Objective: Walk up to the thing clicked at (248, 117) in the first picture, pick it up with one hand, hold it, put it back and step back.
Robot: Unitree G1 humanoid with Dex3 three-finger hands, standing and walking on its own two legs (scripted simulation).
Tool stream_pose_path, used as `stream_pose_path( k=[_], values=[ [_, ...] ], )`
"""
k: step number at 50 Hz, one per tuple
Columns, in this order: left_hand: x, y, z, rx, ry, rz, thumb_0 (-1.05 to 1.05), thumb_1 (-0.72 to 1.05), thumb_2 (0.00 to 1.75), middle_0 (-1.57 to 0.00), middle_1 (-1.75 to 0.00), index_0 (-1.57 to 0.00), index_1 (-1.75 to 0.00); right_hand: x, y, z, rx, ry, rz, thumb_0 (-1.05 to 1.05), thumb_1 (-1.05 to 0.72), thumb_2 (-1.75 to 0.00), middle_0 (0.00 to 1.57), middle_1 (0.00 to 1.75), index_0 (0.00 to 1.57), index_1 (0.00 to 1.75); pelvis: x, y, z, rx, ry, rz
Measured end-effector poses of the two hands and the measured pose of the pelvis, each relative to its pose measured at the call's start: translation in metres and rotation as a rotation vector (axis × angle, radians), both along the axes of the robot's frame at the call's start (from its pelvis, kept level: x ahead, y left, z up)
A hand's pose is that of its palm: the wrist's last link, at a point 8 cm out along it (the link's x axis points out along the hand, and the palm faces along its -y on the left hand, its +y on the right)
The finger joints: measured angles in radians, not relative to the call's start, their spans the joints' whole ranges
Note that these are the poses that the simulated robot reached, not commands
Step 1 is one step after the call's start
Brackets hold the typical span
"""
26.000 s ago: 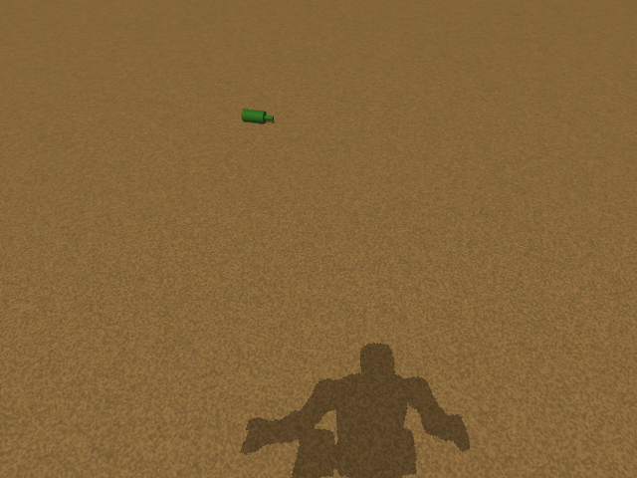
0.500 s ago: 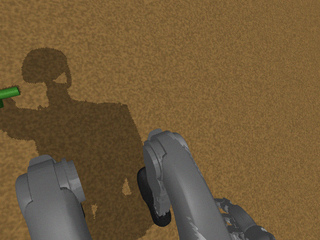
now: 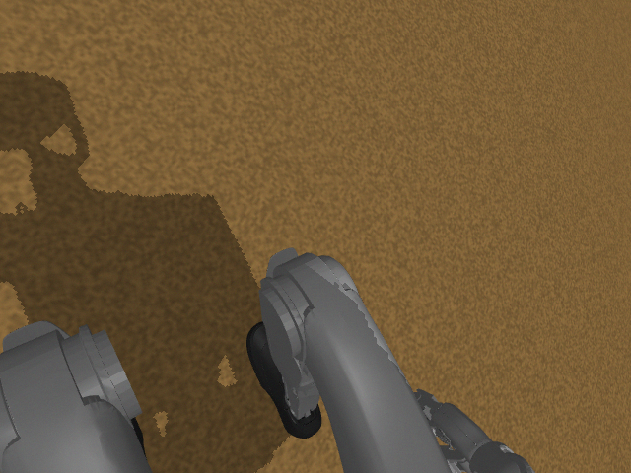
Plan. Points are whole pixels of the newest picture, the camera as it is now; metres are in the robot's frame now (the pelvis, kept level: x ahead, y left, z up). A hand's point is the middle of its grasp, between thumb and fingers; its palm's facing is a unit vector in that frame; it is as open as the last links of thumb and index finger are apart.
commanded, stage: rest palm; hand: left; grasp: from above
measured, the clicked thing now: out of the picture +0.46 +0.36 -0.28
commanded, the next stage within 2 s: close in 1.18 s
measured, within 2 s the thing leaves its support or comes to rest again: neither
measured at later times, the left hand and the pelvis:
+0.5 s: hand out of the picture +0.43 +0.37 -0.24, palm faces -0.43 -0.16 -0.89, open 14.4 cm; pelvis +0.00 +0.00 +0.00, yaw -1 degrees
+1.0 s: hand out of the picture +0.44 +0.36 -0.25, palm faces -0.42 -0.16 -0.89, open 14.3 cm; pelvis +0.00 +0.00 +0.00, yaw -2 degrees
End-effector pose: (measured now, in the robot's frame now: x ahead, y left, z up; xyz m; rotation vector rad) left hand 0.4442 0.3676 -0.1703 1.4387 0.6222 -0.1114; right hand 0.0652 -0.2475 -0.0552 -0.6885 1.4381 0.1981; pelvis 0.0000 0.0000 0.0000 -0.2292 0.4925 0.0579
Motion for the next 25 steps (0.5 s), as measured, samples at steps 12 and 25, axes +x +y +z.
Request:
stream_pose_path(
  k=[12, 25],
  values=[
    [-0.003, 0.002, -0.008, -0.008, -0.010, 0.001, 0.00, -0.57, 1.03, -0.09, -0.97, -0.06, -1.00, 0.017, 0.005, 0.002, 0.013, -0.030, 0.063, 0.00, -0.90, -0.90, 0.20, 0.30, 0.20, 0.30, 0.000, 0.002, -0.001, -0.013, -0.015, -0.005],
    [-0.005, 0.003, -0.016, -0.008, -0.004, -0.006, 0.00, -0.58, 1.03, -0.09, -0.97, -0.06, -1.00, 0.022, 0.007, 0.006, 0.014, -0.027, 0.100, 0.00, -0.90, -0.90, 0.20, 0.30, 0.20, 0.30, 0.000, 0.004, -0.001, -0.022, -0.020, -0.007]
  ],
)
